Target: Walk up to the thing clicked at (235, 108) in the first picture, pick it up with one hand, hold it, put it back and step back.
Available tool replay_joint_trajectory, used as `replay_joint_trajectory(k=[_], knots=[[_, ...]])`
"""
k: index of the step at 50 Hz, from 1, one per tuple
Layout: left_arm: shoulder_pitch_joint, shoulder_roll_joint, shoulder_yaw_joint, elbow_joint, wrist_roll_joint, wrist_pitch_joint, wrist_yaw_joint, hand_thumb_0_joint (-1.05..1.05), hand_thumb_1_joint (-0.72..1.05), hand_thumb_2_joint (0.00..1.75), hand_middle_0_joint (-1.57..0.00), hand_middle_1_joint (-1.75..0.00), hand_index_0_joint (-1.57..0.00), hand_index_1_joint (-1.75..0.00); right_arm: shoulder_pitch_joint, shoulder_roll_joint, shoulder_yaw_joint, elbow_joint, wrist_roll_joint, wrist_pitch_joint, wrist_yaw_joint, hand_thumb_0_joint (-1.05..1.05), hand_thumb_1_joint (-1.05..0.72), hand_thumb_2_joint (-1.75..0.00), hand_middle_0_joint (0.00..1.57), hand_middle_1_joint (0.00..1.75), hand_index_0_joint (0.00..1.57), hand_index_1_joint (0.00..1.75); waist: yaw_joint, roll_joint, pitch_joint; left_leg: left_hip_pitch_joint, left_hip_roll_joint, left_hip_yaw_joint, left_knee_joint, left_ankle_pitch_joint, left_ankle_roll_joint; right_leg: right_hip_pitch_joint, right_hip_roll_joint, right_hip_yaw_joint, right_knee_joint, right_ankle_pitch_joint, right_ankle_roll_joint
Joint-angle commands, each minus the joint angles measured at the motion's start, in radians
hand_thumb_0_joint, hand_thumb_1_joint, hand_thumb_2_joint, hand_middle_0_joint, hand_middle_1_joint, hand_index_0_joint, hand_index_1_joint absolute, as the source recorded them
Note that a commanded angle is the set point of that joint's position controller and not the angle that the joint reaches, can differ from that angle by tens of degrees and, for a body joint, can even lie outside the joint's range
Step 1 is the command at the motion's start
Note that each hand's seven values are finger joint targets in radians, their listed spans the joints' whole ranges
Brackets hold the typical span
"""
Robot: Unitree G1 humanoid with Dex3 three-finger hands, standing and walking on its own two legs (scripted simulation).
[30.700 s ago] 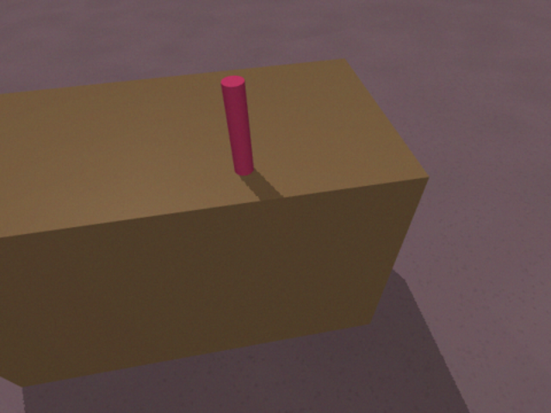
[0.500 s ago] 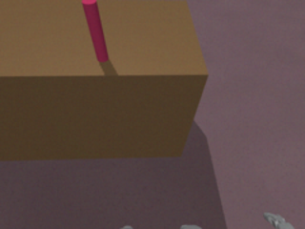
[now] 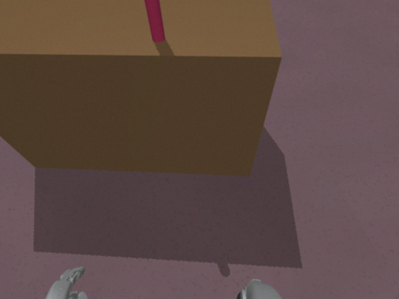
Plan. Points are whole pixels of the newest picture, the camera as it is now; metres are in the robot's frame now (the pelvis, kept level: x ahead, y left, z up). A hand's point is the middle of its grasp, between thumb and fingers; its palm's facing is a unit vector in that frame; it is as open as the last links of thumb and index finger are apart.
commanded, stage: step back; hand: left
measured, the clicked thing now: (152, 6) +0.91 +0.16 +0.11
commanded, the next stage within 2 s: stand in 1.48 s
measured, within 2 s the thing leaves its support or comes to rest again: neither
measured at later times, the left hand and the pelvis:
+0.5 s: hand out of the picture -0.10 +0.25 -0.12, palm faces -0.07 -0.90 -0.43, open 7.4 cm; pelvis -0.16 -0.02 +0.01, yaw -5 degrees
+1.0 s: hand out of the picture -0.13 +0.24 -0.12, palm faces +0.02 -0.93 -0.37, open 7.4 cm; pelvis -0.20 -0.02 +0.02, yaw +0 degrees
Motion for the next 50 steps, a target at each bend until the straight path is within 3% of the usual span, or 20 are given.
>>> replay_joint_trajectory(k=[1,4,10,15,16,17,18,19,21,26,30,31,32,33,34,35,41,43,44,50], knots=[[-0.032,0.21,0.076,-0.061,0.004,-0.006,0.03,0.0,0.9,0.9,-0.2,-0.3,-0.2,-0.3,-0.012,-0.388,-0.101,-0.101,-0.015,-0.02,-0.004,0.0,-0.9,-0.9,0.2,0.3,0.2,0.3,-0.043,0.221,-0.217,-0.134,0.496,-0.556,-0.353,0.384,0.317,0.018,0.151,0.184,0.462,-0.428,0.0],[0.075,0.191,0.074,0.005,-0.019,-0.001,0.021,0.0,0.9,0.9,-0.2,-0.3,-0.2,-0.3,-0.12,-0.265,-0.059,-0.11,-0.021,-0.023,-0.018,0.0,-0.9,-0.9,0.2,0.3,0.2,0.3,0.047,0.113,-0.177,-0.069,0.331,-0.247,-0.273,0.47,0.207,-0.046,0.185,0.223,0.584,-0.265,-0.009],[0.074,0.171,0.06,0.015,-0.002,-0.022,0.003,0.0,0.9,0.9,-0.2,-0.3,-0.2,-0.3,-0.058,-0.249,-0.065,-0.11,-0.017,-0.01,-0.013,0.0,-0.9,-0.9,0.2,0.3,0.2,0.3,-0.017,0.214,-0.223,0.131,0.326,-0.212,-0.214,0.489,0.237,0.003,0.122,0.115,0.212,-0.283,0.047],[0.225,0.165,0.058,0.118,0.004,-0.051,0.001,0.0,0.9,0.9,-0.2,-0.3,-0.2,-0.3,-0.101,-0.273,-0.065,-0.108,0.002,0.02,0.0,0.0,-0.9,-0.9,0.2,0.3,0.2,0.3,0.039,0.218,-0.321,0.036,0.267,-0.135,-0.11,0.28,0.138,0.294,0.124,-0.01,-0.338,-0.045,-0.008],[0.232,0.209,0.071,0.125,0.019,-0.059,0.002,0.0,0.9,0.9,-0.2,-0.3,-0.2,-0.3,-0.093,-0.223,-0.049,-0.11,0.005,0.021,0.004,0.0,-0.9,-0.9,0.2,0.3,0.2,0.3,0.034,0.115,-0.274,-0.126,0.21,-0.114,-0.007,0.131,0.083,0.339,0.043,0.155,-0.36,-0.076,-0.031],[0.212,0.332,0.102,0.106,0.027,-0.059,0.001,0.0,0.9,0.9,-0.2,-0.3,-0.2,-0.3,-0.149,-0.163,-0.037,-0.149,0.013,0.013,-0.001,0.0,-0.9,-0.9,0.2,0.3,0.2,0.3,0.065,-0.177,-0.209,-0.348,0.01,-0.07,0.142,-0.135,0.006,0.284,-0.183,0.492,-0.433,-0.132,-0.135],[0.134,0.408,0.113,0.064,0.035,-0.059,0.005,0.0,0.9,0.9,-0.2,-0.3,-0.2,-0.3,-0.18,-0.204,-0.056,-0.146,0.005,0.019,-0.016,0.0,-0.9,-0.9,0.2,0.3,0.2,0.3,0.101,-0.225,-0.146,-0.272,0.007,-0.162,0.367,-0.251,-0.033,0.022,-0.372,0.684,-0.51,-0.168,-0.298],[0.088,0.355,0.102,0.049,0.026,-0.065,0.011,0.0,0.9,0.9,-0.2,-0.3,-0.2,-0.3,-0.172,-0.234,-0.067,-0.128,0.007,0.02,-0.015,0.0,-0.9,-0.9,0.2,0.3,0.2,0.3,0.056,-0.11,-0.101,-0.254,0.027,-0.241,0.477,-0.207,-0.031,-0.029,-0.348,0.6,-0.485,-0.127,-0.285],[-0.005,0.261,0.075,0.043,0.023,-0.074,0.017,0.0,0.9,0.9,-0.2,-0.3,-0.2,-0.3,-0.084,-0.216,-0.055,-0.075,0.022,0.005,-0.011,0.0,-0.9,-0.9,0.2,0.3,0.2,0.3,-0.021,-0.025,-0.146,-0.271,-0.026,-0.184,0.496,-0.108,-0.026,0.119,-0.183,0.295,-0.314,0.196,-0.191],[0.12,0.26,0.085,0.07,0.033,-0.085,0.012,0.0,0.9,0.9,-0.2,-0.3,-0.2,-0.3,-0.117,-0.192,-0.047,-0.071,-0.004,-0.015,0.006,0.0,-0.9,-0.9,0.2,0.3,0.2,0.3,0.071,-0.117,-0.167,-0.261,0.052,-0.078,0.177,-0.137,-0.044,0.299,-0.155,0.279,-0.307,-0.035,-0.177],[0.071,0.259,0.069,0.069,0.016,-0.068,-0.004,0.0,0.9,0.9,-0.2,-0.3,-0.2,-0.3,-0.015,-0.168,-0.054,0.003,-0.006,-0.039,0.013,0.0,-0.9,-0.9,0.2,0.3,0.2,0.3,0.015,-0.136,-0.187,0.077,0.022,0.036,-0.235,-0.012,-0.019,0.131,-0.144,0.239,-0.277,-0.147,-0.142],[0.083,0.215,0.049,0.072,0.017,-0.065,-0.006,0.0,0.9,0.9,-0.2,-0.3,-0.2,-0.3,0.013,-0.187,-0.066,0.026,-0.01,-0.046,0.01,0.0,-0.9,-0.9,0.2,0.3,0.2,0.3,0.003,-0.073,-0.198,0.188,0.03,-0.011,-0.29,0.023,-0.003,0.06,-0.107,0.196,-0.206,-0.147,-0.107],[0.098,0.156,0.033,0.074,0.012,-0.062,-0.009,0.0,0.9,0.9,-0.2,-0.3,-0.2,-0.3,0.045,-0.233,-0.08,0.036,-0.024,-0.053,0.006,0.0,-0.9,-0.9,0.2,0.3,0.2,0.3,-0.007,0.088,-0.215,0.259,0.172,-0.259,-0.352,-0.143,0.044,-0.071,-0.043,0.139,-0.083,-0.2,-0.057],[0.041,0.154,0.032,0.082,-0.008,-0.062,-0.01,0.0,0.9,0.9,-0.2,-0.3,-0.2,-0.3,-0.008,-0.304,-0.078,0.019,-0.017,-0.058,0.009,0.0,-0.9,-0.9,0.2,0.3,0.2,0.3,-0.014,0.213,-0.184,0.074,0.359,-0.539,-0.462,-0.448,0.159,-0.072,0.066,0.009,0.024,-0.297,-0.008],[0.007,0.231,0.058,0.098,0.006,-0.064,-0.007,0.0,0.9,0.9,-0.2,-0.3,-0.2,-0.3,-0.039,-0.331,-0.084,0.009,-0.016,-0.06,0.014,0.0,-0.9,-0.9,0.2,0.3,0.2,0.3,-0.023,0.157,-0.108,-0.12,0.389,-0.558,-0.483,-0.5,0.21,0.025,0.038,0.095,0.132,-0.341,-0.011],[0.036,0.21,0.052,0.105,-0.003,-0.066,-0.017,0.0,0.9,0.9,-0.2,-0.3,-0.2,-0.3,-0.08,-0.274,-0.067,0.003,-0.017,-0.068,0.013,0.0,-0.9,-0.9,0.2,0.3,0.2,0.3,0.017,0.106,-0.089,-0.11,0.335,-0.459,-0.46,-0.426,0.189,0.037,0.029,0.103,0.131,-0.285,-0.017],[0.153,0.173,0.059,0.203,0.007,-0.098,-0.015,0.0,0.9,0.9,-0.2,-0.3,-0.2,-0.3,-0.105,-0.193,-0.037,0.019,-0.004,-0.047,0.021,0.0,-0.9,-0.9,0.2,0.3,0.2,0.3,0.064,0.149,-0.163,-0.213,0.181,-0.164,-0.253,-0.164,0.044,0.411,0.084,0.03,-0.317,-0.061,-0.022],[0.16,0.299,0.081,0.208,0.022,-0.109,-0.009,0.0,0.9,0.9,-0.2,-0.3,-0.2,-0.3,-0.103,-0.154,-0.033,0.018,0.0,-0.04,0.014,0.0,-0.9,-0.9,0.2,0.3,0.2,0.3,0.074,-0.101,-0.123,-0.287,0.014,-0.088,0.057,-0.204,-0.004,0.284,-0.212,0.509,-0.547,-0.552,-0.144],[0.084,0.308,0.082,0.178,0.025,-0.115,-0.009,0.0,0.9,0.9,-0.2,-0.3,-0.2,-0.3,-0.079,-0.187,-0.043,0.034,-0.006,-0.042,0.011,0.0,-0.9,-0.9,0.2,0.3,0.2,0.3,0.049,-0.071,-0.07,-0.252,0.053,-0.113,0.147,-0.175,-0.016,0.187,-0.293,0.568,-0.56,-0.564,-0.201],[-0.006,0.245,0.063,0.168,0.017,-0.118,-0.009,0.0,0.9,0.9,-0.2,-0.3,-0.2,-0.3,0.01,-0.163,-0.043,0.079,-0.002,-0.059,0.027,0.0,-0.9,-0.9,0.2,0.3,0.2,0.3,0.006,-0.102,-0.158,-0.049,0.081,-0.027,-0.026,-0.052,-0.017,0.162,-0.166,0.243,-0.438,-0.165,-0.144]])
